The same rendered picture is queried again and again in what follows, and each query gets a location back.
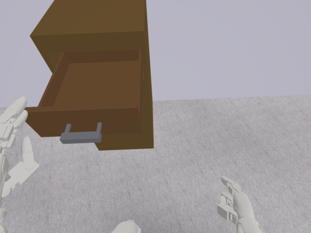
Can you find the left robot thigh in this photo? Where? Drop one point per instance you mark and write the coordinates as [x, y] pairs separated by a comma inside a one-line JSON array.
[[127, 227]]

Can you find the robot right forearm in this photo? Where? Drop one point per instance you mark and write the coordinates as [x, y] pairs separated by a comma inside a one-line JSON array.
[[248, 225]]

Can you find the drawer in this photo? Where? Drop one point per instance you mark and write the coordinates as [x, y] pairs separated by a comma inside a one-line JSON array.
[[88, 87]]

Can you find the right robot hand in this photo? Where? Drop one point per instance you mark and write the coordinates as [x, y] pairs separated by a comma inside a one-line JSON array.
[[237, 207]]

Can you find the handle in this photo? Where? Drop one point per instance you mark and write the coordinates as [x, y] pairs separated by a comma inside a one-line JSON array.
[[81, 137]]

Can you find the left robot hand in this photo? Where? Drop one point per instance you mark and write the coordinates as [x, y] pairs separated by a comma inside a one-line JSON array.
[[10, 122]]

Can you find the cabinet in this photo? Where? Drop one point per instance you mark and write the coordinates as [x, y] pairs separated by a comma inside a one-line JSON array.
[[97, 25]]

